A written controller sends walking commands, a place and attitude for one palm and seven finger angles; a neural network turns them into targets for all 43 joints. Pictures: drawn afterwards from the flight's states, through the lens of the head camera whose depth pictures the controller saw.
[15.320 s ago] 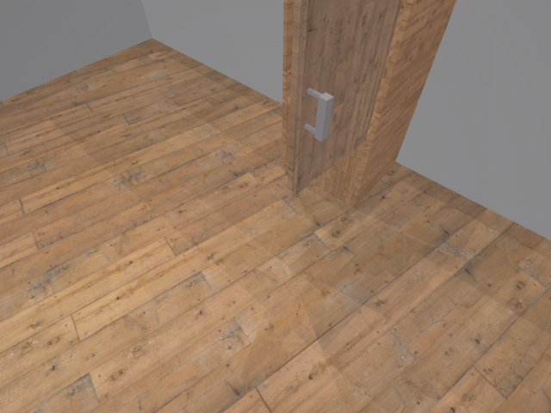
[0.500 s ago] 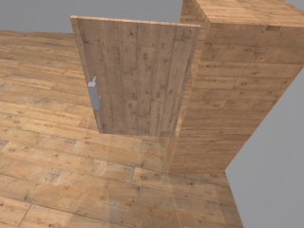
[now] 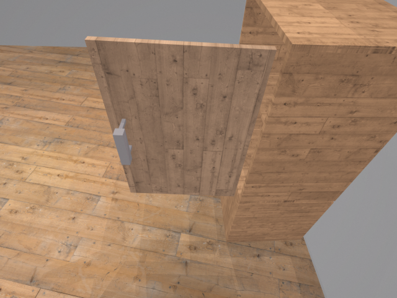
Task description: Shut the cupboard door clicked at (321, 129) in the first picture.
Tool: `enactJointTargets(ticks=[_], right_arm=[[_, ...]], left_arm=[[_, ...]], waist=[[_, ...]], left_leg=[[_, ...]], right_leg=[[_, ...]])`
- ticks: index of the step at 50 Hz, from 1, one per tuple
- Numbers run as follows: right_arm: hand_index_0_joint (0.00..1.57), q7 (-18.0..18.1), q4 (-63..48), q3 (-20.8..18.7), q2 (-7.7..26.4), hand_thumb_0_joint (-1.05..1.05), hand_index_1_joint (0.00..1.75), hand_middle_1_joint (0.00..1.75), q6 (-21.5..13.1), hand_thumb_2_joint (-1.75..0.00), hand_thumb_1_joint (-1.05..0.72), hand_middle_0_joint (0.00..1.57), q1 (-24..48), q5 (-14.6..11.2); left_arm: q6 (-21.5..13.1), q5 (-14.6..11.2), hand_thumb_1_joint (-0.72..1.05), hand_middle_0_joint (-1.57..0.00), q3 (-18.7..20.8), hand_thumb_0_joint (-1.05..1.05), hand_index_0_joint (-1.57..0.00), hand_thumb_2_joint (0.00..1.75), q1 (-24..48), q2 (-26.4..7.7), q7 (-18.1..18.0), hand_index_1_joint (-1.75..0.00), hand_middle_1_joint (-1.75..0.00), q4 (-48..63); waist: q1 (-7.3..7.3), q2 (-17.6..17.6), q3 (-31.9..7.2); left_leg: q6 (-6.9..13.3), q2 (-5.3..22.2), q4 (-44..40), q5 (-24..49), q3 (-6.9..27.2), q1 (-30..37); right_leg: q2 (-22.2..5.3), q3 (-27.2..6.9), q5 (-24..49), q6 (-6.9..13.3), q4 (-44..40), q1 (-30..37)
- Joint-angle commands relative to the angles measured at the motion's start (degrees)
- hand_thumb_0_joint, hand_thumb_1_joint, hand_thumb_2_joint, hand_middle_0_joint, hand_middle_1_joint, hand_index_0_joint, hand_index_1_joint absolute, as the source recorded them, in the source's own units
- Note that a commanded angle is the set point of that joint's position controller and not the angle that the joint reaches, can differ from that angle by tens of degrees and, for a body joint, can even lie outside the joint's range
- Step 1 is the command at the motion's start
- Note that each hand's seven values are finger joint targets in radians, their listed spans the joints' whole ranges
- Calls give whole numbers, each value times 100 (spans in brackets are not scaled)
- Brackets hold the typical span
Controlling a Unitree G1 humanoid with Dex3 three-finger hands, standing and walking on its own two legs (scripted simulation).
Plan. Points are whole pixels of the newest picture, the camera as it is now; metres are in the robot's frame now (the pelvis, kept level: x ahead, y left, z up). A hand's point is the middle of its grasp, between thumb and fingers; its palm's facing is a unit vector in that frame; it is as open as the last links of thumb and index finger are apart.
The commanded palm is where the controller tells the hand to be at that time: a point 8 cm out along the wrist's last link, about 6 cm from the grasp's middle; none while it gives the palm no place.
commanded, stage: shuffle to correct the standing spot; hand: left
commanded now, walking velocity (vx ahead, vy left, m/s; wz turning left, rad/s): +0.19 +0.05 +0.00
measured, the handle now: (124, 141) +0.52 +0.23 -0.02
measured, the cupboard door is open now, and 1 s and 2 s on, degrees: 86 86 86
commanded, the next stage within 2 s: come to a stop and stand still in 0.14 s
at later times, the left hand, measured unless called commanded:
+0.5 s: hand (105, 296) +0.16 +0.22 -0.17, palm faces +0.00 -0.98 -0.20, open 7.2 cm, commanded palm none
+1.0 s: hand out of the picture +0.08 +0.26 -0.17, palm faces +0.02 -0.99 -0.15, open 7.3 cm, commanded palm none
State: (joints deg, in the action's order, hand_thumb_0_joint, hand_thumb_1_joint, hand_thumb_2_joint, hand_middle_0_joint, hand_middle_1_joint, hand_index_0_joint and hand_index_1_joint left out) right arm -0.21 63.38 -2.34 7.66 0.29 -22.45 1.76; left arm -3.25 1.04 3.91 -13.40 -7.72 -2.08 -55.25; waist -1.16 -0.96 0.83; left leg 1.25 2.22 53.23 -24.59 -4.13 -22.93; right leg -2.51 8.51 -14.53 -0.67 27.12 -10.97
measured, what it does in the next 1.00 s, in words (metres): steps on the spot: left foot, then right foot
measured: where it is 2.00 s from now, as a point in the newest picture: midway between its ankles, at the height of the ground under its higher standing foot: outside the picture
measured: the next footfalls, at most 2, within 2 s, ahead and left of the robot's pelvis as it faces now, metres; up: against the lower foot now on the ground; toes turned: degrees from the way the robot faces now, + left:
left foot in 0.12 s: +0.12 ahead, +0.15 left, +0.00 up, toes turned +7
right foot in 0.48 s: +0.19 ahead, -0.08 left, +0.00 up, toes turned -8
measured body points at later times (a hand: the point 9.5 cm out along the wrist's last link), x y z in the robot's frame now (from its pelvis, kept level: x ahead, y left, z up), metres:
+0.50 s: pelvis +0.10 +0.04 +0.00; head +0.12 +0.04 +0.45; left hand +0.16 +0.27 -0.15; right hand +0.08 -0.16 -0.16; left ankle +0.08 +0.14 -0.73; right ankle +0.15 -0.08 -0.73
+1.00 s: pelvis +0.05 +0.08 +0.01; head +0.05 +0.11 +0.46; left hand +0.08 +0.31 -0.16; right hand +0.06 -0.15 -0.13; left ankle +0.05 +0.15 -0.73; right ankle +0.02 -0.07 -0.67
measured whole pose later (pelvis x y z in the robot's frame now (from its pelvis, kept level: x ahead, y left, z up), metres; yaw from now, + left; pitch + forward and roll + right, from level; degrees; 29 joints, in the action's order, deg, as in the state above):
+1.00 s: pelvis +0.05 +0.08 +0.01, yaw -2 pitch +0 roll -1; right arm 2.5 59.4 -1.6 7.0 -0.2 -16.5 2.1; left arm 3.1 1.5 3.7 -15.1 -10.7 -0.3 -59.1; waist 0.0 2.6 0.2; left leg 4.1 -0.4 24.3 -13.4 -6.4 -11.0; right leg -1.5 -1.0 -17.4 -2.1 55.9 -23.9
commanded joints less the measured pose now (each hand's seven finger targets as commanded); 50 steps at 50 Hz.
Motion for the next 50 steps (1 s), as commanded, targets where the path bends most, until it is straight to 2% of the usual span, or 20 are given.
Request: enactJointTargets(ticks=[1, 3, 4, 5, 6, 7, 8, 10, 14, 19, 23, 25, 27, 31, 37, 38, 40, 41, 43, 50], right_arm=[[20, -111, -530, -80, 88, 0, 30, 30, -123, -90, -90, 20, -182, -57], [20, -90, -369, -71, 130, 0, 30, 30, -173, -90, -90, 20, -640, -24], [20, -68, -279, -116, 347, 0, 30, 30, -200, -90, -90, 20, -928, -17], [20, -26, -232, -211, 730, 0, 30, 30, -231, -90, -90, 20, -1268, 15], [20, 26, -250, -307, 1270, 0, 30, 30, -272, -90, -90, 20, -1533, 59], [20, 74, -324, -319, 1410, 0, 30, 30, -253, -90, -90, 20, -1263, 36], [20, 93, -463, -263, 1231, 0, 30, 30, -298, -90, -90, 20, -864, 31], [20, 142, -506, -127, 962, 0, 30, 30, -407, -90, -90, 20, -352, 27], [20, 217, -444, -9, 753, 0, 30, 30, -500, -90, -90, 20, -97, -46], [20, 280, -339, -24, 815, 0, 30, 30, -306, -90, -90, 20, 46, -22], [20, 293, -329, -156, 756, 0, 30, 30, -116, -90, -90, 20, 164, -73], [20, 267, -403, -159, 419, 0, 30, 30, -47, -90, -90, 20, 23, -135], [20, 258, -376, -159, 130, 0, 30, 30, 89, -90, -90, 20, -2, -170], [20, 247, -513, -180, 216, 0, 30, 30, 190, -90, -90, 20, 426, -145], [20, 170, -486, -155, 209, 0, 30, 30, 147, -90, -90, 20, -6, -117], [20, 163, -447, -151, 296, 0, 30, 30, 107, -90, -90, 20, -196, -112], [20, 176, -762, -250, 995, 0, 30, 30, 29, -90, -90, 20, 246, 1], [20, 177, -894, -184, 1014, 0, 30, 30, 29, -90, -90, 20, 753, 51], [20, 242, -836, -84, 795, 0, 30, 30, -49, -90, -90, 20, 1025, 45], [20, 337, -509, -132, 859, 0, 30, 30, -167, -90, -90, 20, -118, 6]], left_arm=[[-4, 93, 90, -20, 128, 0, -20, 90, -72, -844, 33, -30, -30, 144], [71, 62, 90, -20, 139, 0, -20, 90, -43, -913, 94, -30, -30, 85], [130, 64, 90, -20, 118, 0, -20, 90, -127, -831, 130, -30, -30, 91], [198, 43, 90, -20, 62, 0, -20, 90, -157, -617, 162, -30, -30, 139], [226, 27, 90, -20, -10, 0, -20, 90, -119, -294, 184, -30, -30, 324], [195, 62, 90, -20, 18, 0, -20, 90, 204, -472, 209, -30, -30, 465], [150, 68, 90, -20, 33, 0, -20, 90, 249, -502, 248, -30, -30, 435], [130, 79, 90, -20, 29, 0, -20, 90, 121, -488, 270, -30, -30, 187], [233, 27, 90, -20, -107, 0, -20, 90, -412, -281, 242, -30, -30, -94], [327, -13, 90, -20, -190, 0, -20, 90, -387, -257, 94, -30, -30, -135], [330, 37, 90, -20, -64, 0, -20, 90, -711, -570, 51, -30, -30, -133], [302, 63, 90, -20, -15, 0, -20, 90, -686, -921, 4, -30, -30, -77], [286, 45, 90, -20, 26, 0, -20, 90, -636, -1049, -25, -30, -30, -60], [338, 87, 90, -20, 95, 0, -20, 90, -103, -953, -128, -30, -30, 172], [450, 75, 90, -20, 145, 0, -20, 90, 291, -1082, -64, -30, -30, 339], [479, 32, 90, -20, 123, 0, -20, 90, 269, -987, -40, -30, -30, 343], [561, -58, 90, -20, 7, 0, -20, 90, 261, -387, -6, -30, -30, 501], [578, -25, 90, -20, 9, 0, -20, 90, 418, -513, 3, -30, -30, 458], [609, 59, 90, -20, 39, 0, -20, 90, 53, -510, 56, -30, -30, 128], [496, 73, 90, -20, 9, 0, -20, 90, 84, -556, 195, -30, -30, -15]], waist=[[-150, 802, 428], [-293, 751, 277], [-356, -39, 180], [-449, -1277, 210], [-515, -2592, 291], [-460, -1843, 485], [-307, -1006, 466], [-83, -315, 392], [121, -408, 76], [50, -468, -105], [200, -240, -41], [97, 557, -18], [78, 1162, -408], [144, 1056, -408], [-86, 926, -496], [-146, 662, -498], [-78, -1778, 253], [12, -1315, 477], [232, -774, 576], [-206, -211, 331]], left_leg=[[-158, 386, -927, 585, -21, 392], [-221, 64, -1818, 1168, -455, 1343], [-278, 4, -2100, 934, -460, 1811], [-118, 606, -2874, 58, 605, 1831], [446, 1875, -4249, -699, 2616, 1769], [927, 2275, -4560, -958, 3064, 1468], [1025, 2124, -4510, -675, 2841, 1288], [863, 1872, -4276, 784, 2071, 1082], [734, 1411, -3939, 3552, 653, 1362], [620, 1461, -3249, 5256, 361, 1485], [243, 1104, -2482, 3984, 234, 1193], [-108, 346, -1865, 2003, -153, 366], [-258, -39, -808, -361, -169, 359], [-291, -48, 632, -930, 363, -57], [-316, -157, -1937, 515, -54, 1179], [-254, -87, -2732, 984, 62, 1641], [451, 1711, -4311, 327, 2261, 611], [824, 1939, -4595, -204, 2401, -385], [478, 1376, -4591, -335, 1811, -152], [623, 1577, -4325, 964, 1656, 2061]], right_leg=[[-1490, -886, -361, 804, -1449, -1068], [-1074, -560, -1082, 573, -904, -1412], [-819, -383, -1381, 463, -244, -1633], [-384, -36, -1688, 262, 1072, -2024], [214, 238, -2226, -29, 2699, -2816], [-141, -500, -1903, 110, 3537, -2967], [-354, -640, -1454, 160, 3929, -2940], [-546, -788, -659, 81, 4110, -2779], [-457, -571, -72, -113, 2993, -2018], [-137, -380, 19, -102, 1180, -888], [-220, -531, 1752, -26, 2, -116], [-1174, -1416, 4657, 532, 364, 304], [-1797, -1703, 5259, 1190, -115, 331], [-1763, -1660, 4399, 1517, -379, 113], [-1317, -1443, 1656, 899, -260, -631], [-1064, -1295, 846, 633, 11, -931], [57, -487, -1281, -72, 1526, -1816], [-91, -965, -1153, -44, 2112, -1193], [5, -1186, -572, -45, 2726, -1279], [-102, -1035, -411, -199, 2920, -2471]])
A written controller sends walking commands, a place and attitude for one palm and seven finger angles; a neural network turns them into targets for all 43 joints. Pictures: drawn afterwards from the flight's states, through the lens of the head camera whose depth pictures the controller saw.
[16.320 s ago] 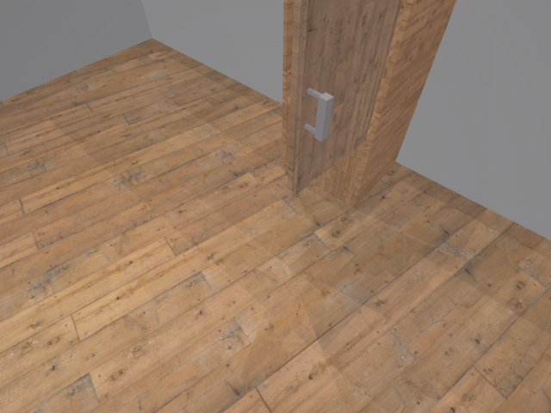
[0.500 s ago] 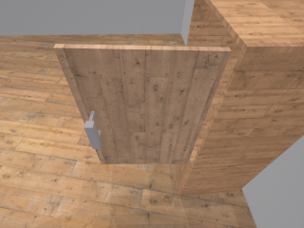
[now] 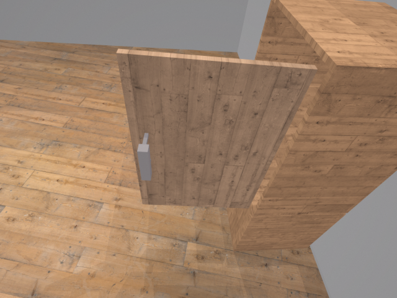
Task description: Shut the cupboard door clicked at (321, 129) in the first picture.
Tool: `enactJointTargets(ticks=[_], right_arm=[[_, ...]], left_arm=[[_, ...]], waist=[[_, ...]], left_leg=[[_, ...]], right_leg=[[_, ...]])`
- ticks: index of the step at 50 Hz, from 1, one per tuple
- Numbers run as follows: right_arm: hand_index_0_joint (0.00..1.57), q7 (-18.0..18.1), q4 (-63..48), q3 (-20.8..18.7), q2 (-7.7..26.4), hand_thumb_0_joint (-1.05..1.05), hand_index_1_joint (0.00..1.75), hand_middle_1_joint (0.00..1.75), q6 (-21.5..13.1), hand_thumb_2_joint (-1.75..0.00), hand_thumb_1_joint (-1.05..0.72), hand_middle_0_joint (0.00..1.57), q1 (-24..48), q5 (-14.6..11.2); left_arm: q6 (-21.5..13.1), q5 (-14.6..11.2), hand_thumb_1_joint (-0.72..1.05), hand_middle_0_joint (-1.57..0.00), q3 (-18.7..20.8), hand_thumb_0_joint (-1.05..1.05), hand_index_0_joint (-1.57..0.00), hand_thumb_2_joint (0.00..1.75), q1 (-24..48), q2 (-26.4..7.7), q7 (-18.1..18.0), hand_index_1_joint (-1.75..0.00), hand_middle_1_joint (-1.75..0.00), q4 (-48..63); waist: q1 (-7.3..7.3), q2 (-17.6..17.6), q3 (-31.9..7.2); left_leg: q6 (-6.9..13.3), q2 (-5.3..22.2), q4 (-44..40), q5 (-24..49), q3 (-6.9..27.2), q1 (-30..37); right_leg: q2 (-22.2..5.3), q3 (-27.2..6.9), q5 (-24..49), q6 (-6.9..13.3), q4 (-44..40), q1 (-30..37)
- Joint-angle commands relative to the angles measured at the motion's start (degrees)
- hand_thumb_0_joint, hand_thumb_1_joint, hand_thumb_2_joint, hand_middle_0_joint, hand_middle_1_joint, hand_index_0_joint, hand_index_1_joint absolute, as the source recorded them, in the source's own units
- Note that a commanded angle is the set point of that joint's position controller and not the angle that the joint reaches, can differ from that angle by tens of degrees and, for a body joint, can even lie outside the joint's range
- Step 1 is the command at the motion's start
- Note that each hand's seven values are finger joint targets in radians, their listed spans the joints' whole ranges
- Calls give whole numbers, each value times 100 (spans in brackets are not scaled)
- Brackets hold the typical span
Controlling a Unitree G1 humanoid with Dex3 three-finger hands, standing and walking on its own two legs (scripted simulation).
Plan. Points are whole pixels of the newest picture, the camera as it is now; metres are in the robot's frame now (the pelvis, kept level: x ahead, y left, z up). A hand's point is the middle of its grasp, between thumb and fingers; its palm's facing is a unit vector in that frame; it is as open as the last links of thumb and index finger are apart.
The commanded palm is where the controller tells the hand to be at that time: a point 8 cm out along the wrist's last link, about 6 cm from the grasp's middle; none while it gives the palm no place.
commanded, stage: come to a stop and stand still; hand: left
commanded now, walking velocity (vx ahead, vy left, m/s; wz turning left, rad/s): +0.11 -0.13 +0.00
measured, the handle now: (146, 156) +0.46 +0.17 -0.03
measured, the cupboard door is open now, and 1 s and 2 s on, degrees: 86 86 86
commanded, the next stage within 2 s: look again from close up in 0.84 s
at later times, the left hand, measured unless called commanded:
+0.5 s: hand out of the picture +0.04 +0.11 -0.17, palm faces +0.02 -0.97 -0.22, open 7.1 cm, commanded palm none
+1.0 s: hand out of the picture -0.04 +0.06 -0.18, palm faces +0.06 -0.99 -0.14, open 7.3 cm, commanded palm none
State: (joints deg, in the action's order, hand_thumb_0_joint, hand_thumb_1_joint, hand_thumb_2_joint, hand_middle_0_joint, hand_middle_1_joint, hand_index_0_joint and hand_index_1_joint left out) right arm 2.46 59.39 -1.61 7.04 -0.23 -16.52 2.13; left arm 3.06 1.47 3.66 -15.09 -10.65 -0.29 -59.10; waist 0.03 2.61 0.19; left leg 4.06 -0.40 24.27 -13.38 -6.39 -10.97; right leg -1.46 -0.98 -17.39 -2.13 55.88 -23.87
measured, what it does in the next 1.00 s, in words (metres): steps on the spot: right foot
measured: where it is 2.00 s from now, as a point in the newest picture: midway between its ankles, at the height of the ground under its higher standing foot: outside the picture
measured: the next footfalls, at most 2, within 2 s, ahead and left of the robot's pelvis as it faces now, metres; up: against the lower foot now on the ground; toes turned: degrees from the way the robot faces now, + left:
right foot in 0.34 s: +0.01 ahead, -0.19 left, +0.00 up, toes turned -1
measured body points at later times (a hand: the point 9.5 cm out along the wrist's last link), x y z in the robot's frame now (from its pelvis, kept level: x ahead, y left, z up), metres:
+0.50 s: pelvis +0.00 -0.08 +0.00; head -0.01 -0.09 +0.45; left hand +0.04 +0.16 -0.16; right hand -0.07 -0.28 -0.17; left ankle +0.00 +0.07 -0.74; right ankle -0.03 -0.18 -0.74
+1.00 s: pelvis +0.00 -0.08 +0.00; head +0.02 -0.08 +0.45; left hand -0.04 +0.11 -0.17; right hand +0.01 -0.31 -0.16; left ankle +0.00 +0.06 -0.74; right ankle -0.03 -0.18 -0.74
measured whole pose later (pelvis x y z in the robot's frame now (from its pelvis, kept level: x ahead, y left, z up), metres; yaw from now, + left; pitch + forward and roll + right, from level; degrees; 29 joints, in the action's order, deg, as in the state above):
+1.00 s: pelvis +0.00 -0.08 +0.00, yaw +0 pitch -1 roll -1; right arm 1.8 63.4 -1.2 9.3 0.7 -14.0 1.0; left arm -1.7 1.1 -0.1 -19.7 -5.0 -2.2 -65.0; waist 1.0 -1.0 2.7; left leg -2.0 5.4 31.2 -16.2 -2.5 -13.7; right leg 0.8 4.8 -15.6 1.2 24.5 -8.2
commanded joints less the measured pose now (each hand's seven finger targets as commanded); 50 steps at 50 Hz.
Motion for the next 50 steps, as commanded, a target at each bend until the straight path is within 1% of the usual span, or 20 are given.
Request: enactJointTargets(ticks=[1, 5, 12, 14, 15, 16, 17, 18, 19, 20, 22, 24, 27, 31, 37, 46, 47, 48, 49, 50], right_arm=[[20, 84, -47, -211, 942, 0, 30, 30, -129, -90, -90, 20, -866, -31], [20, 98, 86, -190, 964, 0, 30, 30, -136, -90, -90, 20, -1012, -27], [20, 6, 272, -205, 965, 0, 30, 30, -38, -90, -90, 20, -777, -24], [20, -14, 351, -187, 856, 0, 30, 30, -21, -90, -90, 20, -713, -84], [20, -35, 381, -139, 666, 0, 30, 30, -29, -90, -90, 20, -740, -121], [20, -52, 370, -65, 366, 0, 30, 30, -13, -90, -90, 20, -722, -147], [20, -69, 322, 9, 155, 0, 30, 30, 30, -90, -90, 20, -680, -134], [20, -91, 366, 13, 153, 0, 30, 30, 47, -90, -90, 20, -756, -97], [20, -101, 456, 20, 89, 0, 30, 30, 78, -90, -90, 20, -793, -68], [20, -100, 534, 24, 127, 0, 30, 30, 89, -90, -90, 20, -847, -50], [20, -84, 643, 26, 202, 0, 30, 30, 61, -90, -90, 20, -963, -73], [20, -76, 680, 17, 295, 0, 30, 30, 42, -90, -90, 20, -900, -97], [20, -57, 654, 23, 345, 0, 30, 30, 30, -90, -90, 20, -735, -107], [20, -45, 587, 5, 395, 0, 30, 30, 40, -90, -90, 20, -527, -127], [20, -34, 543, 0, 420, 0, 30, 30, 67, -90, -90, 20, -294, -135], [20, -29, 508, 16, 453, 0, 30, 30, 47, -90, -90, 20, -160, -138], [20, -101, 71, 11, 642, 0, 30, 30, -87, -90, -90, 20, 515, -190], [20, -131, -167, 35, 318, 0, 30, 30, -24, -90, -90, 20, 202, -177], [20, -142, -171, 40, 302, 0, 30, 30, -24, -90, -90, 20, 160, -120], [20, -135, -134, 49, 315, 0, 30, 30, -51, -90, -90, 20, -35, -152]], left_arm=[[-128, 33, 90, -20, 25, 0, -20, 90, 278, -246, 19, -30, -30, 379], [-95, 9, 90, -20, -9, 0, -20, 90, 256, -167, 37, -30, -30, 345], [-154, -48, 90, -20, -103, 0, -20, 90, 50, 53, -12, -30, -30, 140], [-221, -56, 90, -20, -107, 0, -20, 90, -353, -21, -55, -30, -30, -60], [-269, -63, 90, -20, -102, 0, -20, 90, -517, -140, -105, -30, -30, -152], [-318, -66, 90, -20, -90, 0, -20, 90, -535, -350, -161, -30, -30, -231], [-333, -83, 90, -20, -78, 0, -20, 90, -418, -579, -177, -30, -30, -219], [-321, -82, 90, -20, -96, 0, -20, 90, -207, -646, -168, -30, -30, -164], [-350, -77, 90, -20, -114, 0, -20, 90, -59, -515, -179, -30, -30, -165], [-381, -86, 90, -20, -139, 0, -20, 90, -18, -418, -181, -30, -30, -184], [-411, -106, 90, -20, -203, 0, -20, 90, -90, -234, -178, -30, -30, -245], [-399, -113, 90, -20, -218, 0, -20, 90, -180, -199, -172, -30, -30, -259], [-403, -118, 90, -20, -206, 0, -20, 90, -328, -218, -176, -30, -30, -303], [-409, -95, 90, -20, -200, 0, -20, 90, -419, -251, -181, -30, -30, -330], [-419, -73, 90, -20, -212, 0, -20, 90, -552, -207, -190, -30, -30, -389], [-428, -63, 90, -20, -220, 0, -20, 90, -736, -156, -183, -30, -30, -462], [-603, 17, 90, -20, -212, 0, -20, 90, -1164, -408, -409, -30, -30, -636], [-667, 16, 90, -20, -193, 0, -20, 90, -959, -609, -370, -30, -30, -357], [-694, 30, 90, -20, -132, 0, -20, 90, -767, -657, -321, -30, -30, -221], [-686, 25, 90, -20, -168, 0, -20, 90, -690, -602, -304, -30, -30, -225]], waist=[[-358, -643, 351], [-348, -968, 162], [-186, -1172, 84], [31, -783, -32], [86, -455, -126], [65, 196, -8], [-2, 698, 269], [-104, 490, 405], [-150, 509, 530], [-169, 728, 669], [-185, 497, 641], [-108, 90, 637], [-57, -218, 480], [-53, -141, 365], [-57, 21, 490], [-23, -297, 496], [248, 52, 682], [-84, 100, 245], [-53, -312, 5], [-133, -67, -230]], left_leg=[[339, 1876, -1415, 106, 1874, 983], [403, 1873, -1329, 695, 1679, 1009], [276, 1551, -1160, -13, 1394, -49], [-17, 1229, -687, -11, 1107, -465], [-230, 971, -372, -56, 844, -734], [-455, 630, 33, -430, 439, -1082], [-566, 440, 234, -822, 218, -1033], [-546, 460, 311, -570, 215, -626], [-543, 457, 363, -277, 196, -376], [-559, 500, 380, 38, 224, -284], [-574, 583, 125, 516, 293, -118], [-580, 670, -58, 733, 338, -72], [-584, 716, -123, 954, 347, -34], [-583, 722, -101, 935, 314, 127], [-582, 714, -129, 837, 313, 281], [-558, 708, -256, 744, 348, 332], [-647, 616, 1201, 205, 222, -553], [-469, 438, 1353, -792, 470, -683], [-429, 424, 1229, -602, 376, -576], [-437, 446, 1015, -543, 318, -387]], right_leg=[[-227, -77, -146, -60, -17, -1166], [-299, 69, -333, -63, -476, -809], [-86, 546, -449, 39, -2190, 762], [-35, 602, 445, 40, -3315, 1677], [-319, 296, 667, 101, -3644, 2147], [-985, -366, 455, 339, -3904, 2224], [-1474, -753, -5, 604, -4268, 1597], [-1564, -745, -454, 726, -4355, 992], [-1308, -636, -390, 702, -4397, 638], [-1057, -467, 119, 652, -4277, 606], [-840, -124, 1053, 544, -3917, 793], [-639, 10, 1113, 434, -3777, 931], [-586, 30, 1521, 381, -3626, 1199], [-582, 14, 1772, 359, -3631, 1260], [-582, -9, 1651, 342, -3755, 1098], [-537, -30, 1148, 336, -3893, 1073], [-960, -643, 4106, -3, -3775, 1162], [-1222, -633, 4057, 297, -3648, 1483], [-1300, -531, 4591, 587, -3485, 1795], [-1160, -306, 3699, 731, -3400, 1722]])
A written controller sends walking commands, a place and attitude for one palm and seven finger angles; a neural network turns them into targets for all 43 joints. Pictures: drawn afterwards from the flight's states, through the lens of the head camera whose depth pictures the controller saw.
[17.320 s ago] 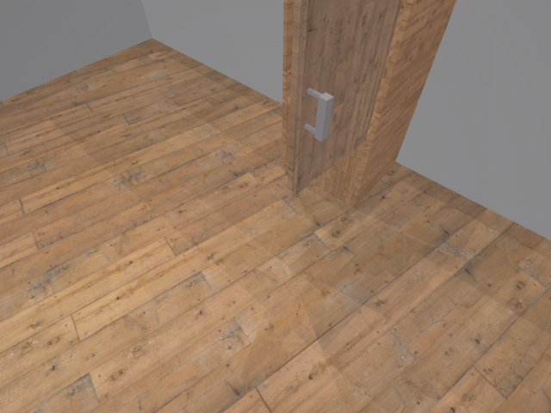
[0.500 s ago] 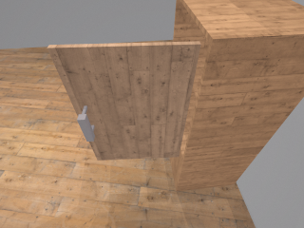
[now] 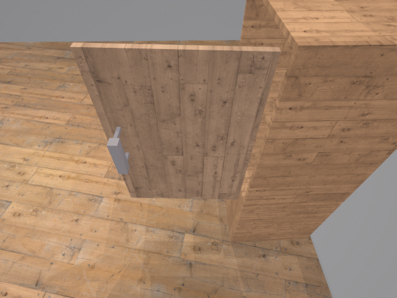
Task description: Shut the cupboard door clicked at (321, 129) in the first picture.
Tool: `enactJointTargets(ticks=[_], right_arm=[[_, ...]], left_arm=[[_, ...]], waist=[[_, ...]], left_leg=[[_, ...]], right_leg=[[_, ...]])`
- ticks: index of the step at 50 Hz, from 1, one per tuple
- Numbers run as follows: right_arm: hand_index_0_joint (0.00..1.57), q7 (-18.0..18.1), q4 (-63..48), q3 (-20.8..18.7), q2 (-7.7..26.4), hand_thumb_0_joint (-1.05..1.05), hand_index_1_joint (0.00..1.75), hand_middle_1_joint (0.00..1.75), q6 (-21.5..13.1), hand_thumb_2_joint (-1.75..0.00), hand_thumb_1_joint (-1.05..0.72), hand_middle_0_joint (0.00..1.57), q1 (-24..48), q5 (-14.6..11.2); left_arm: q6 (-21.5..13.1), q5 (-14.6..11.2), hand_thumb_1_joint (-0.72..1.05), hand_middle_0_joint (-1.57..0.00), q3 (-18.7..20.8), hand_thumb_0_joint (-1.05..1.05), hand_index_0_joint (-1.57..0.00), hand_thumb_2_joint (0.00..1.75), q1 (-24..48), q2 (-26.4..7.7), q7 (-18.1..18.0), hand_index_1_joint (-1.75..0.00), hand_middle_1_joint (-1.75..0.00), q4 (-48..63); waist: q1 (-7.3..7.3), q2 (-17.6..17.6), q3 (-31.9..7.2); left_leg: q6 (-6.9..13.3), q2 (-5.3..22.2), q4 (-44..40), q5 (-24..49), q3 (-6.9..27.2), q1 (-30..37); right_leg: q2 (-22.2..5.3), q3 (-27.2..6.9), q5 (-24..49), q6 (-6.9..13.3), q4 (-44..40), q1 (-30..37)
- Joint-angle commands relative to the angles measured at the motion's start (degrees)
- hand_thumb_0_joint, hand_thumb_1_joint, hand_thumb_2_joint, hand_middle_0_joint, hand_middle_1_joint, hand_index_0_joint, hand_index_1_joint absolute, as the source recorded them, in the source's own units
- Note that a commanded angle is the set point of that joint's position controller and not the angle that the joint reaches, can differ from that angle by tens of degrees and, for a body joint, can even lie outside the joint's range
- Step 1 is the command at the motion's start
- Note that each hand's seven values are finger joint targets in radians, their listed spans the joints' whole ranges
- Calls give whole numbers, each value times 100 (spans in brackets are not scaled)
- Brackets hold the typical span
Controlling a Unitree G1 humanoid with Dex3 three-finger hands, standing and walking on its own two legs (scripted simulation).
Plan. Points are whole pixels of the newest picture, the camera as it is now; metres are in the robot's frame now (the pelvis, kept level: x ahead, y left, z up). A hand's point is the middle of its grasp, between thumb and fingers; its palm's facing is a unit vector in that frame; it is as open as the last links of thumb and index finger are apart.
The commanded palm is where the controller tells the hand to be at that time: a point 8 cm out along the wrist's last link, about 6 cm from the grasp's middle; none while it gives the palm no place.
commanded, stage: look again from close up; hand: left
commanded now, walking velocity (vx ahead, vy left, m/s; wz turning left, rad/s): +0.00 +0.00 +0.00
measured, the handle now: (121, 150) +0.47 +0.25 -0.03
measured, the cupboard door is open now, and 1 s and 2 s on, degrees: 86 86 86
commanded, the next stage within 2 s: raise the hand and make a fist in 0.42 s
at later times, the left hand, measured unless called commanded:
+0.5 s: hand out of the picture +0.02 +0.24 -0.18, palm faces +0.00 -0.98 -0.21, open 7.3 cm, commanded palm none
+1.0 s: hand out of the picture +0.09 +0.22 -0.09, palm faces +0.19 -0.98 -0.05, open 5.9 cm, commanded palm +0.10 +0.26 -0.06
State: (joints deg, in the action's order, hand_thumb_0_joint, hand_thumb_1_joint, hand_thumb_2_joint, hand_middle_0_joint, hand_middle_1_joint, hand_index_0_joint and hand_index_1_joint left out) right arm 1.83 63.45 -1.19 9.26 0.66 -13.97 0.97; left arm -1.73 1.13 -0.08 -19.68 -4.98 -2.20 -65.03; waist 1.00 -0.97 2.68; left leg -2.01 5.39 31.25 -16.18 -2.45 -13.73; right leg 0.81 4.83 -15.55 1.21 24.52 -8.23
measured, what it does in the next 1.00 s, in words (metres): lowers itself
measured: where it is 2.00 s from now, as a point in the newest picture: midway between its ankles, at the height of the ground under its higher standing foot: outside the picture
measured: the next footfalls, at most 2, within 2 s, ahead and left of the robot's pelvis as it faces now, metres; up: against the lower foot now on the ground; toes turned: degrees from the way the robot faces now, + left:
none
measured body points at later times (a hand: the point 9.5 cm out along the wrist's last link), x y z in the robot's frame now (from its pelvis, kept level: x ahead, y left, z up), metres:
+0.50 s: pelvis +0.00 +0.05 +0.00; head +0.02 +0.05 +0.45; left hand +0.02 +0.29 -0.16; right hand +0.00 -0.17 -0.16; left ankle +0.00 +0.14 -0.74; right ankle -0.03 -0.10 -0.74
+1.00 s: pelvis -0.06 +0.00 -0.11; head +0.01 +0.03 +0.33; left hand +0.08 +0.28 -0.09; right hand +0.21 -0.23 -0.14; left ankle +0.00 +0.14 -0.74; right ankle -0.03 -0.11 -0.74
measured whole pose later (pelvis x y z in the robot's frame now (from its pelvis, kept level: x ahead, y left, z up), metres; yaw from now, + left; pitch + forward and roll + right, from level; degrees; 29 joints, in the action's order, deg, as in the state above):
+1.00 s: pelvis -0.06 +0.00 -0.11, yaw +3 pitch +14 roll -2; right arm 1.0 29.9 -3.9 15.8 -17.2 -6.6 0.0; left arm -31.9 -16.3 11.9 -29.0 -12.6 17.4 -6.0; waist 3.7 2.1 -7.0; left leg -1.9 2.6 72.1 -28.7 2.7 -57.7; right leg -1.7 6.3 -33.0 2.0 71.7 -52.9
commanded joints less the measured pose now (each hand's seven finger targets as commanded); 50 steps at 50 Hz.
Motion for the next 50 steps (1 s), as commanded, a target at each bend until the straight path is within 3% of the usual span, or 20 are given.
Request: enactJointTargets(ticks=[1, 4, 6, 8, 16, 25, 26, 27, 28, 29, 30, 31, 33, 34, 37, 40, 42, 45, 48, 50], right_arm=[[20, -81, -508, 13, 132, 0, 30, 30, -166, -90, -90, 20, -460, -31], [20, -55, -469, 11, 423, 0, 30, 30, -288, -90, -90, 20, -664, 2], [20, -33, -516, 39, 500, 0, 30, 30, -250, -90, -90, 20, -448, 3], [20, -32, -596, 58, 512, 0, 30, 30, -223, -90, -90, 20, -335, -5], [20, -74, -577, 67, 703, 0, 30, 30, -243, -90, -90, 20, -415, 11], [20, -53, -409, 94, 692, 0, 30, 30, -282, -90, -90, 20, -446, -17], [20, -70, -687, 36, 897, 0, 30, 30, -278, -90, -90, 20, -145, -94], [20, 374, -2199, -287, 2052, 0, 30, 30, -1390, -90, -90, 20, -541, -74], [20, 457, -2244, 144, 1191, 0, 30, 30, -1860, -90, -90, 20, -34, -455], [20, 398, -1999, 108, 1201, 0, 30, 30, -2026, -90, -90, 20, 19, -281], [20, 184, -1846, 31, 887, 0, 30, 30, -2118, -90, -90, 20, -38, -311], [20, 57, -2143, -179, 1182, 0, 30, 30, -2189, -90, -90, 20, -132, -310], [20, -6, -2512, -248, 1176, 0, 30, 30, -2241, -90, -90, 20, 180, -214], [20, -49, -2658, -338, 1134, 0, 30, 30, -2197, -90, -90, 20, 253, -242], [20, -206, -3039, -471, 1071, 0, 30, 30, -2082, -90, -90, 20, 466, -105], [20, -338, -3486, -544, 1128, 0, 30, 30, -1977, -90, -90, 20, 658, -113], [20, -315, -3861, -527, 1147, 0, 30, 30, -1933, -90, -90, 20, 845, -138], [20, -214, -4187, -472, 1176, 0, 30, 30, -1970, -90, -90, 20, 793, -138], [20, -15, -4147, -380, 1104, 0, 30, 30, -2085, -90, -90, 20, 650, -151], [20, 138, -3979, -354, 1183, 0, 30, 30, -2103, -90, -90, 20, 510, -164]], left_arm=[[-196, 38, 90, -20, 172, 0, -20, 90, -110, -1058, -103, -30, -30, 436], [-71, -3, 90, -20, 114, 0, -20, 90, -79, -718, -92, -30, -30, 501], [28, -6, 90, -20, 99, 0, -20, 90, -119, -753, -59, -30, -30, 503], [67, -6, 90, -20, 80, 0, -20, 90, -141, -787, -23, -30, -30, 488], [103, -14, 90, -20, 74, 0, -20, 90, 10, -971, 17, -30, -30, 624], [89, -36, 90, -20, 68, 0, -20, 90, 91, -1093, 5, -30, -30, 589], [33, 29, 90, -20, 32, 0, -20, 90, -154, -1109, -211, -30, -30, 405], [-1512, -440, 90, -20, 2936, 0, -20, 90, 5143, -4979, -323, -30, -30, 9895], [-956, -616, 90, -22, 216, 0, -22, 90, 532, -1535, -224, -32, -32, 7693], [-650, -903, 90, -24, 507, 0, -24, 90, 358, -1518, -418, -34, -34, 7699], [-94, -909, 90, -25, -374, 0, -25, 90, -890, 75, -350, -36, -36, 6368], [-276, -955, 90, -27, -257, 0, -27, 90, 229, -290, -394, -38, -38, 7157], [-797, -897, 90, -31, 311, 0, -31, 90, -407, -570, -211, -42, -42, 6225], [-1102, -961, 90, -33, 693, 0, -33, 90, -1287, -637, -28, -44, -44, 5486], [-2560, -1345, 90, -38, 1189, 0, -38, 90, -2259, -523, 946, -50, -50, 5049], [-3692, -1592, 90, -44, 1516, 0, -44, 90, -1857, -919, 1960, -56, -56, 5040], [-3761, -1660, 90, -47, 1767, 0, -47, 90, -1421, -1314, 2136, -60, -60, 5663], [-3710, -1835, 90, -53, 1892, 0, -53, 90, -135, -1777, 2058, -66, -66, 7382], [-3942, -1969, 90, -58, 1511, 0, -58, 90, 616, -1689, 1934, -72, -72, 8959], [-3912, -1972, 90, -62, 1128, 0, -62, 90, 780, -1497, 1999, -76, -76, 9007]], waist=[[-304, 427, -605], [-222, 12, -232], [-106, -555, 136], [-54, -234, 431], [-35, 19, 204], [-41, 37, -38], [15, 245, -34], [-927, 27, -2033], [-219, -2056, -2876], [9, -1676, -2640], [-256, -1147, -1693], [-366, -878, -949], [-318, 208, 126], [-125, 827, 409], [257, 2021, -415], [425, 880, -1073], [528, -234, -1598], [361, -1117, -2662], [-65, -1186, -3038], [-380, -551, -2606]], left_leg=[[151, -211, -13, 152, -52, 145], [340, 206, -504, 1397, 362, 183], [433, 213, -759, 1133, 559, -181], [456, 130, -958, 443, 602, -410], [485, 104, -1329, 122, 680, -283], [468, 48, -1045, 1375, 459, 162], [315, 239, -72, 2485, 412, 78], [243, 65, 144, 3067, 802, 1704], [21, -2, -69, 3617, 768, 2447], [-246, -20, -486, 4105, 687, 1939], [-186, -29, -671, 3277, 793, 1188], [-123, -116, -448, 2067, 774, 368], [-4, -400, -12, 309, 709, -1027], [28, -507, 201, 57, 599, -1489], [-11, -558, 1330, 518, 351, -2293], [-42, -675, 2103, 323, 197, -2942], [65, -718, 2403, -48, 64, -3108], [197, -645, 2778, -495, 209, -2996], [330, -583, 3293, -477, 296, -2881], [387, -486, 3554, -796, 377, -3273]], right_leg=[[-1184, -740, 2799, 384, -143, 71], [-621, -413, 918, 152, 116, -353], [-504, -360, 153, 80, 126, -356], [-497, -412, -89, 66, 6, -442], [-583, -362, 32, -5, 51, -286], [-701, -408, 620, -51, -9, -155], [-844, -679, 1635, -68, -33, -401], [-235, -42, 1857, -40, 1176, -696], [-26, 146, 252, -54, 1825, -1429], [-34, 84, -13, 11, 1529, -1121], [-161, 59, -230, -116, 1398, -1556], [-208, 22, -1, -86, 1241, -1578], [-171, 218, -138, -38, 942, -2054], [-147, 235, -424, -7, 875, -2173], [-27, 336, 33, 46, 2088, -2777], [-92, 74, 72, 144, 3052, -3196], [-106, -136, -321, 152, 3355, -3479], [-80, -453, -982, 118, 3456, -3796], [-70, -772, -1181, 73, 3295, -4016], [-8, -889, -1661, 40, 3169, -4313]])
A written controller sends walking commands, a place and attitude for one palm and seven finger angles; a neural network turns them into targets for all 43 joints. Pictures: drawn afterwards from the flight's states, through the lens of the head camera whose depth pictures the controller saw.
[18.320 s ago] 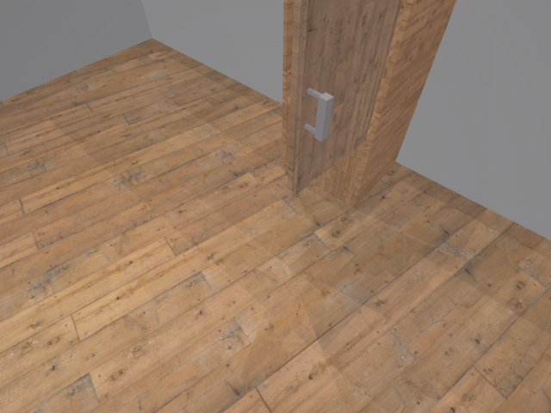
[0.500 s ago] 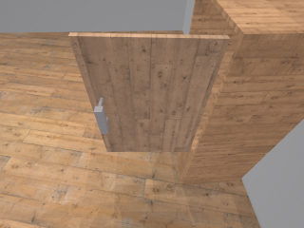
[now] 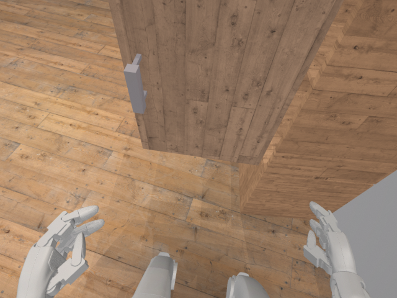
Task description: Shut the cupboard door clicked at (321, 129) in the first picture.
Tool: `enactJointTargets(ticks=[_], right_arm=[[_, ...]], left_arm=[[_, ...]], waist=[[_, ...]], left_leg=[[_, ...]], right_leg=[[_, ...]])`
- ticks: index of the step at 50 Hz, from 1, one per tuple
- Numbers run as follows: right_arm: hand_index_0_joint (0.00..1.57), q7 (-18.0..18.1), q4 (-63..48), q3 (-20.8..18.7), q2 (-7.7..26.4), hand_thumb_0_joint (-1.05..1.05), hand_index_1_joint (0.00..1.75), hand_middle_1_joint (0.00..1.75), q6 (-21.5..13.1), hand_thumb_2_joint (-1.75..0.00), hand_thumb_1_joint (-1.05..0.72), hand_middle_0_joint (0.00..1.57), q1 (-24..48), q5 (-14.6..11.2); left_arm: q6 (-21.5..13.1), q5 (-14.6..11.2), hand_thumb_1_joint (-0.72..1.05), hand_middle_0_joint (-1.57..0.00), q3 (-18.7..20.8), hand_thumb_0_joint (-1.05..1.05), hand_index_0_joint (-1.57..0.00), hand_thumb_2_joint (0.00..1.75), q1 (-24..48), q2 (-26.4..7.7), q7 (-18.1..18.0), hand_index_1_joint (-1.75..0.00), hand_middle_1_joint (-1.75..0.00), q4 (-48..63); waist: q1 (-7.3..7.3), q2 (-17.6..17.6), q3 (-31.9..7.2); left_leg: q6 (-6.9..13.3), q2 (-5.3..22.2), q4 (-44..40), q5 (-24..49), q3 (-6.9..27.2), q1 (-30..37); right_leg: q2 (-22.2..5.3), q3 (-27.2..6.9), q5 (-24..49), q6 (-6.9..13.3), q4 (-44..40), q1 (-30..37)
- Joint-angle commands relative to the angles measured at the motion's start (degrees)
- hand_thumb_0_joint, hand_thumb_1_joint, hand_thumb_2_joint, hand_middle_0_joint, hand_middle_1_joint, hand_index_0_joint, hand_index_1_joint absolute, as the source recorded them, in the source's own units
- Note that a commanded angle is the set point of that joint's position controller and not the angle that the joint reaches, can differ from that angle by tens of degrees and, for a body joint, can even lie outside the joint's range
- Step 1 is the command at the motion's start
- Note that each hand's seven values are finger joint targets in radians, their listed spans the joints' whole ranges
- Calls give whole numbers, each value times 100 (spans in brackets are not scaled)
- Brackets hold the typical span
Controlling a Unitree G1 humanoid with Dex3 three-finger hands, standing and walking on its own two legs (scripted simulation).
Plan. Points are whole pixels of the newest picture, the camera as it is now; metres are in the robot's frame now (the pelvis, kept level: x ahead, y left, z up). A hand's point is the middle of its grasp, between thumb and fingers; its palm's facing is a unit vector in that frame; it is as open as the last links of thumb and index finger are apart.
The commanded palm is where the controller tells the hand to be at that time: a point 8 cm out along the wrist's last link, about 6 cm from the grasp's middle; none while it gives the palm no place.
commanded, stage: raise the hand and make a fist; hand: left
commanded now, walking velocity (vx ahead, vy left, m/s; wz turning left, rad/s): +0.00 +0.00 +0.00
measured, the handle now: (138, 84) +0.54 +0.22 +0.08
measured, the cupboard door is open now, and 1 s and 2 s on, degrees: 86 86 86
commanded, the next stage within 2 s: bring the fist close to the handle in 1.44 s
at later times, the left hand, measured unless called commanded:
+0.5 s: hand (90, 219) +0.22 +0.22 +0.06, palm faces +0.02 -1.00 -0.05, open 3.6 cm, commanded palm +0.20 +0.26 +0.07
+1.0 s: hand (86, 207) +0.24 +0.23 +0.07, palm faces +0.00 -1.00 -0.03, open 3.1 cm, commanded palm +0.22 +0.28 +0.08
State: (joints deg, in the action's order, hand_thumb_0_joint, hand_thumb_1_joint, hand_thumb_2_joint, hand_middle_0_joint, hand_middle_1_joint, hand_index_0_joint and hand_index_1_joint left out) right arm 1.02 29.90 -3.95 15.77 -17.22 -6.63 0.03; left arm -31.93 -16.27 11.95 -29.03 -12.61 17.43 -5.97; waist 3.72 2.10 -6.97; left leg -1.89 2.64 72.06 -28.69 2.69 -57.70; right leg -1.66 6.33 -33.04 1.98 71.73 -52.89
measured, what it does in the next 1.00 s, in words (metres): stands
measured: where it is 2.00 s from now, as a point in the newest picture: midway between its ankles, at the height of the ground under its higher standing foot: outside the picture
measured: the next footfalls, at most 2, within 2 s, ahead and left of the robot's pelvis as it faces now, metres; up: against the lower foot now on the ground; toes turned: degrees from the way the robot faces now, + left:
none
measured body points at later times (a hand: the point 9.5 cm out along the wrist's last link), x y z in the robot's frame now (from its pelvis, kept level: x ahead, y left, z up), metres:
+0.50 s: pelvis +0.01 +0.02 +0.01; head +0.08 +0.03 +0.45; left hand +0.21 +0.27 +0.07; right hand +0.15 -0.24 -0.08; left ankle +0.06 +0.14 -0.63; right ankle +0.02 -0.10 -0.63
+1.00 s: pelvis +0.01 +0.04 +0.02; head +0.07 +0.06 +0.47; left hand +0.23 +0.28 +0.08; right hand +0.21 -0.17 -0.04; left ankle +0.06 +0.14 -0.63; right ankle +0.02 -0.10 -0.63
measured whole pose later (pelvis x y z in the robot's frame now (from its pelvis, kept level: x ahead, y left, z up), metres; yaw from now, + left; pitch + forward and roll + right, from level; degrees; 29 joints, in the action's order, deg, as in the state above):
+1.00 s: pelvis +0.01 +0.04 +0.02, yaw -1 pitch +13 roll -4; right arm 2.8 26.7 2.6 11.9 -10.5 -13.7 0.0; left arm -19.2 -14.2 7.7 -22.5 -14.2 12.4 4.5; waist 1.1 -1.2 -7.6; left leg 1.6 2.0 67.4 -28.5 1.1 -52.5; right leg -1.9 4.8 -30.1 -1.3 63.4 -46.4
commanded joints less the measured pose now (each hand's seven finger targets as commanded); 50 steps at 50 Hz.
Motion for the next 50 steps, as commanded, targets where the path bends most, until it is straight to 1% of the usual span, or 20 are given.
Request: enactJointTargets(ticks=[1, 3, 5, 7, 9, 11, 13, 14, 16, 19, 21, 23, 25, 29, 34, 37, 40, 44, 49, 50], right_arm=[[20, 276, -590, -52, 539, 0, 30, 30, -324, -90, -90, 20, -241, -85], [20, 381, -536, -24, 587, 0, 30, 30, -279, -90, -90, 20, -306, -147], [20, 466, -529, 34, 553, 0, 30, 30, -167, -90, -90, 20, -319, -240], [20, 508, -685, 38, 525, 0, 30, 30, -33, -90, -90, 20, -220, -305], [20, 508, -912, 46, 452, 0, 30, 30, 102, -90, -90, 20, -65, -314], [20, 460, -1043, 63, 305, 0, 30, 30, 186, -90, -90, 20, -34, -292], [20, 426, -1004, 40, 175, 0, 30, 30, 209, -90, -90, 20, -85, -243], [20, 409, -955, 37, 148, 0, 30, 30, 191, -90, -90, 20, -83, -205], [20, 348, -842, 25, 103, 0, 30, 30, 124, -90, -90, 20, -243, -149], [20, 317, -650, 11, 271, 0, 30, 30, 49, -90, -90, 20, -418, -89], [20, 314, -601, -9, 389, 0, 30, 30, -8, -90, -90, 20, -482, -102], [20, 340, -649, -16, 498, 0, 30, 30, -47, -90, -90, 20, -516, -146], [20, 361, -705, -24, 565, 0, 30, 30, -70, -90, -90, 20, -520, -163], [20, 352, -815, -18, 505, 0, 30, 30, 32, -90, -90, 20, -449, -120], [20, 255, -943, 46, 449, 0, 30, 30, 289, -90, -90, 20, -482, -88], [20, 215, -1023, 105, 508, 0, 30, 30, 392, -90, -90, 20, -530, -86], [20, 233, -1103, 150, 571, 0, 30, 30, 440, -90, -90, 20, -596, -99], [20, 276, -1149, 195, 559, 0, 30, 30, 433, -90, -90, 20, -586, -68], [20, 239, -1117, 231, 480, 0, 30, 30, 401, -90, -90, 20, -553, -43], [20, 221, -1133, 243, 472, 0, 30, 30, 407, -90, -90, 20, -556, -50]], left_arm=[[-811, -247, 90, -64, -253, 0, -64, 90, 1626, -658, 120, -78, -78, 2955], [-442, -216, 90, -68, -250, 0, -68, 90, 1502, -781, 304, -82, -82, 2497], [231, -232, 90, -71, -143, 0, -71, 90, 1333, -865, 503, -86, -86, 1648], [985, -280, 90, -75, 207, 0, -75, 90, 928, -1017, 592, -90, -90, 1112], [1627, -368, 90, -79, 630, 0, -79, 90, 591, -1203, 498, -94, -94, 963], [1825, -475, 90, -82, 943, 0, -82, 90, 506, -1191, 201, -98, -98, 1387], [1592, -491, 90, -86, 1129, 0, -86, 90, 431, -1080, -208, -102, -102, 1752], [1358, -443, 90, -88, 1235, 0, -88, 90, 440, -1166, -388, -104, -104, 1924], [867, -299, 90, -92, 911, 0, -92, 90, 390, -917, -545, -108, -108, 2090], [273, -97, 90, -97, 284, 0, -97, 90, 701, -647, -436, -114, -114, 1944], [127, -77, 90, -101, -52, 0, -101, 90, 670, -491, -214, -118, -118, 1707], [159, -124, 90, -104, -203, 0, -104, 90, 697, -478, -20, -122, -122, 1618], [259, -164, 90, -108, -26, 0, -108, 90, 709, -692, 39, -126, -126, 1885], [456, -157, 90, -115, 497, 0, -115, 90, 518, -1048, -334, -134, -134, 2447], [661, 36, 90, -124, 133, 0, -124, 90, 360, -595, -761, -144, -144, 2465], [861, 207, 90, -130, -366, 0, -130, 90, 563, -345, -702, -150, -150, 2220], [1015, 297, 90, -130, -464, 0, -130, 90, 782, -437, -530, -150, -150, 2059], [924, 163, 90, -130, 61, 0, -130, 90, 1109, -891, -485, -150, -150, 2330], [691, 69, 90, -130, 213, 0, -130, 90, 1057, -895, -633, -150, -150, 2595], [714, 75, 90, -130, 62, 0, -130, 90, 990, -746, -624, -150, -150, 2499]], waist=[[-722, -719, -1374], [-790, -409, -1106], [-750, -114, -696], [-485, 247, -742], [-139, 223, -948], [2, 308, -1304], [57, 404, -1478], [117, 220, -1570], [15, -28, -1496], [-354, -20, -1139], [-457, -209, -1016], [-491, -264, -982], [-364, -500, -1348], [-104, -759, -1817], [-229, -827, -1373], [-463, -669, -930], [-532, -622, -742], [-342, -744, -1107], [-228, -1043, -1416], [-282, -1027, -1337]], left_leg=[[386, -193, -449, 314, -128, 913], [394, -167, -355, 152, -107, 568], [390, -172, -388, 7, -124, 233], [373, -206, -501, 11, -156, 25], [361, -280, -646, 204, -180, 98], [316, -305, -767, 534, -143, 260], [275, -259, -837, 879, -105, 402], [264, -243, -866, 1069, -91, 460], [245, -212, -1012, 1316, -95, 677], [296, -187, -992, 1231, -54, 774], [306, -202, -1052, 992, -34, 867], [323, -212, -1170, 662, -5, 933], [324, -214, -1319, 712, 50, 1206], [287, -207, -1583, 1054, 128, 1660], [205, -129, -1829, 1090, 256, 1871], [193, -106, -1937, 620, 346, 1769], [205, -111, -1993, 384, 388, 1709], [196, -163, -1957, 558, 338, 1807], [153, -169, -1937, 1045, 303, 2082], [153, -163, -1958, 1050, 290, 2086]], right_leg=[[231, -1101, -141, -56, -1651, 131], [226, -1175, -484, -100, -1822, 166], [180, -1278, -851, -150, -2073, 204], [53, -1442, -1058, -221, -2289, 617], [-18, -1509, -902, -243, -2367, 1120], [-125, -1496, -204, -333, -2301, 1538], [-145, -1400, 712, -401, -2098, 1734], [-99, -1308, 1096, -365, -1916, 1823], [-21, -1021, 1701, -299, -1648, 1565], [124, -726, 1480, -218, -1469, 889], [172, -613, 975, -142, -1485, 537], [203, -568, 463, -104, -1588, 391], [229, -423, 616, -57, -1466, 507], [309, -201, 1083, -19, -1296, 779], [364, -28, 1205, -21, -1306, 682], [351, 15, 1006, -58, -1422, 478], [350, -7, 897, -46, -1516, 443], [372, -72, 992, 1, -1521, 715], [375, -67, 1256, 36, -1479, 892], [368, -41, 1253, 21, -1501, 854]])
